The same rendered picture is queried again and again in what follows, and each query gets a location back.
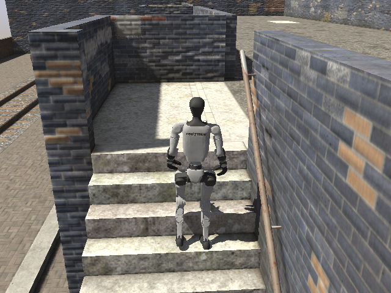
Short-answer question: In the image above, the right robot forearm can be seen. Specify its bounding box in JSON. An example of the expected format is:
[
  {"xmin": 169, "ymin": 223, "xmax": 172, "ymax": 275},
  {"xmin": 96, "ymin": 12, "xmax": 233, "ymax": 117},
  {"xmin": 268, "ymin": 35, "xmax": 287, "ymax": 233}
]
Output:
[{"xmin": 217, "ymin": 148, "xmax": 227, "ymax": 168}]

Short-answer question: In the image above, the robot right hand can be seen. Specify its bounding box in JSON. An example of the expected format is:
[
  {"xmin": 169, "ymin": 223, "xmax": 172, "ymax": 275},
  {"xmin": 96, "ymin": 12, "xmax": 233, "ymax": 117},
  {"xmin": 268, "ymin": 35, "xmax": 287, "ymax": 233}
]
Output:
[{"xmin": 213, "ymin": 165, "xmax": 227, "ymax": 176}]

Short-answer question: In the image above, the robot left hand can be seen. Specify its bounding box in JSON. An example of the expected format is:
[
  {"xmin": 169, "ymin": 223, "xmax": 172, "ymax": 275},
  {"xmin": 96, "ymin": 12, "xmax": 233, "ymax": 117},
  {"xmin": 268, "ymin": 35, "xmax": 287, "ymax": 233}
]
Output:
[{"xmin": 167, "ymin": 160, "xmax": 181, "ymax": 170}]

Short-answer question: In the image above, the left robot upper arm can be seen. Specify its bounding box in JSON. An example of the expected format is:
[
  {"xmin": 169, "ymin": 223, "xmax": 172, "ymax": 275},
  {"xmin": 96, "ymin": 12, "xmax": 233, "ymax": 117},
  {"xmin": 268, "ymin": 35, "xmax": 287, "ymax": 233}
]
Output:
[{"xmin": 169, "ymin": 123, "xmax": 184, "ymax": 156}]

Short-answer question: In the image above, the left robot forearm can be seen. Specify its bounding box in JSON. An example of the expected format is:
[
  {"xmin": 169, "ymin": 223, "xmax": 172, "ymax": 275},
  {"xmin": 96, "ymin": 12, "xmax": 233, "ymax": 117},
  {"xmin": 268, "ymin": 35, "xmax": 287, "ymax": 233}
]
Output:
[{"xmin": 167, "ymin": 147, "xmax": 175, "ymax": 164}]

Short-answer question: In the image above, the right robot upper arm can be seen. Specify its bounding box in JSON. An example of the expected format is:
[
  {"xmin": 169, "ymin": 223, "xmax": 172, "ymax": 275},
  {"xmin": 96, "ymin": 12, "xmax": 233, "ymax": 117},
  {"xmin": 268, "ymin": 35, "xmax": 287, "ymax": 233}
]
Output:
[{"xmin": 209, "ymin": 123, "xmax": 224, "ymax": 157}]

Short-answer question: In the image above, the left robot shin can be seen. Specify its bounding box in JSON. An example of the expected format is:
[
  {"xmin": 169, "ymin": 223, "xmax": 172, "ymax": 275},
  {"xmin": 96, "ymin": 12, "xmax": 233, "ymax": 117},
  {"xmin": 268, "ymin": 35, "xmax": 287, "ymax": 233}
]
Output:
[{"xmin": 175, "ymin": 197, "xmax": 184, "ymax": 239}]

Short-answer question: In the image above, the robot head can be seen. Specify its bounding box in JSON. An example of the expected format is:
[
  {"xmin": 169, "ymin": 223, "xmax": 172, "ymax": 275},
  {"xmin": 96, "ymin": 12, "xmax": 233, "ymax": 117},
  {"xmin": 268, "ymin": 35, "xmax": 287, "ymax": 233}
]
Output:
[{"xmin": 186, "ymin": 97, "xmax": 207, "ymax": 126}]

